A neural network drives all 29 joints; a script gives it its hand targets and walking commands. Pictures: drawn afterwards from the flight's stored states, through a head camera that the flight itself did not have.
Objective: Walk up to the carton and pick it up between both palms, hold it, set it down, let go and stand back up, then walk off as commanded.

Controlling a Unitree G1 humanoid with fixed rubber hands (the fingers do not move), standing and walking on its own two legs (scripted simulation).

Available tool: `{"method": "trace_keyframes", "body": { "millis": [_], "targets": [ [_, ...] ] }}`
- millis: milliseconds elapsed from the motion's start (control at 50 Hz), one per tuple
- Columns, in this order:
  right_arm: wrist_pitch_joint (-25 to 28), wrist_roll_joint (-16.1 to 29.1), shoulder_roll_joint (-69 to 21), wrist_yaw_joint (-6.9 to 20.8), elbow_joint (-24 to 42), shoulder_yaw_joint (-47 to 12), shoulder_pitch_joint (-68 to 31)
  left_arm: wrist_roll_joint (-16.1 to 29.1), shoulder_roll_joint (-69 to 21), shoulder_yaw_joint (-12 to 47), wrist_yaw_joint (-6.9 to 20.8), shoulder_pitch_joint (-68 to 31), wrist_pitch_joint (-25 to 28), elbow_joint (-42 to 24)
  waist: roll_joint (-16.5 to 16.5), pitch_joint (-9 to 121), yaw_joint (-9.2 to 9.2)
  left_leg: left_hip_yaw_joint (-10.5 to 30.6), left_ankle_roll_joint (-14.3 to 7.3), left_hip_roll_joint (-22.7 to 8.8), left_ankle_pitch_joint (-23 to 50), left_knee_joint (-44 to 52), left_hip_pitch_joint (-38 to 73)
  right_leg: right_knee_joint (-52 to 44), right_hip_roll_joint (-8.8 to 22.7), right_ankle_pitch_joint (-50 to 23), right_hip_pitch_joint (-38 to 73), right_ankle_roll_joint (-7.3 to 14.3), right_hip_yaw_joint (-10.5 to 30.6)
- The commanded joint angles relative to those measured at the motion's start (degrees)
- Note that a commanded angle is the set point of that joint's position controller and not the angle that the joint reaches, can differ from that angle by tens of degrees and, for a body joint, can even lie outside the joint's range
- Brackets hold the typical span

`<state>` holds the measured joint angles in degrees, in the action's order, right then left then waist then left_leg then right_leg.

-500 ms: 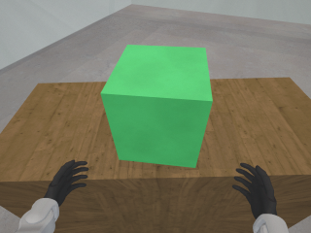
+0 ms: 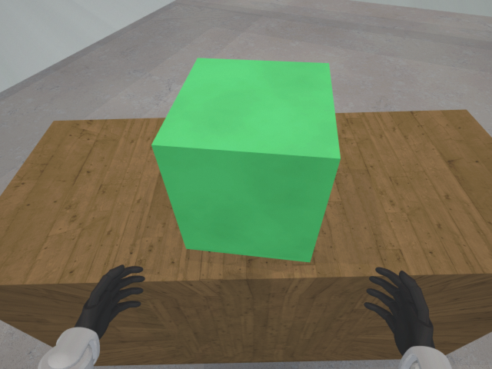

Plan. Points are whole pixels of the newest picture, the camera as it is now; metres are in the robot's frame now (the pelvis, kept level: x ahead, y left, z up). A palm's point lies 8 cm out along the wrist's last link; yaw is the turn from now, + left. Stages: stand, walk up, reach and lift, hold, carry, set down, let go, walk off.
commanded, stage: set down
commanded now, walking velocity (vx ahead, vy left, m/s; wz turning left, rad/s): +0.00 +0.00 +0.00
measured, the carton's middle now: (254, 160) +0.48 -0.01 +0.07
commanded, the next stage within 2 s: let go in 1.28 s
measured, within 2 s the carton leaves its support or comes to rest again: neither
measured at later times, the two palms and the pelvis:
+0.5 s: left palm (100, 338) +0.19 +0.24 -0.02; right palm (407, 358) +0.15 -0.21 -0.01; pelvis +0.00 +0.00 +0.00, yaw +0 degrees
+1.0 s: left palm (108, 358) +0.17 +0.24 -0.06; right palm out of the picture +0.13 -0.21 -0.06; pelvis +0.01 +0.00 +0.00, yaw +0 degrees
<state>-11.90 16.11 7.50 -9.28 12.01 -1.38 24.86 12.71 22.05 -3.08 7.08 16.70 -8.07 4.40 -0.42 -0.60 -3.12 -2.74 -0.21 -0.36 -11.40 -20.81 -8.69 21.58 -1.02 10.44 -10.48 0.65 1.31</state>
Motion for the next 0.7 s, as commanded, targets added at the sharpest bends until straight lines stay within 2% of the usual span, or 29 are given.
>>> {"method": "trace_keyframes", "body": {
  "millis": [0, 220, 680],
  "targets": [
    [6.1, -6.7, 5.1, 1.9, 6.9, 0.9, 0.9, -0.8, 8.7, -6.6, -1.1, 0.8, 4.5, -9.1, 1.8, 3.6, 7.7, -0.1, 1.3, -0.2, 13.2, 2.1, 8.3, -6.0, 0.6, -6.3, 4.4, 1.5, 2.2],
    [8.4, -8.5, 4.5, 3.5, 1.6, 1.5, -2.7, -1.8, 6.7, -4.2, -1.6, -0.7, 3.5, -3.4, 0.8, 2.0, 7.07, -0.9, 0.8, 0.0, 7.6, 3.4, 5.4, -6.3, 0.5, -2.5, 4.4, 1.2, 1.7],
    [14.8, -12.1, 5.3, 7.3, -13.9, 3.1, -8.5, -5.6, 2.4, -0.7, -4.3, -3.5, 3.6, 5.4, 1.0, 1.4, 6.17, -1.6, 0.9, -0.2, 4.5, 3.8, 3.3, -5.1, -0.5, -0.8, 2.5, 1.2, 0.0]
  ]
}}
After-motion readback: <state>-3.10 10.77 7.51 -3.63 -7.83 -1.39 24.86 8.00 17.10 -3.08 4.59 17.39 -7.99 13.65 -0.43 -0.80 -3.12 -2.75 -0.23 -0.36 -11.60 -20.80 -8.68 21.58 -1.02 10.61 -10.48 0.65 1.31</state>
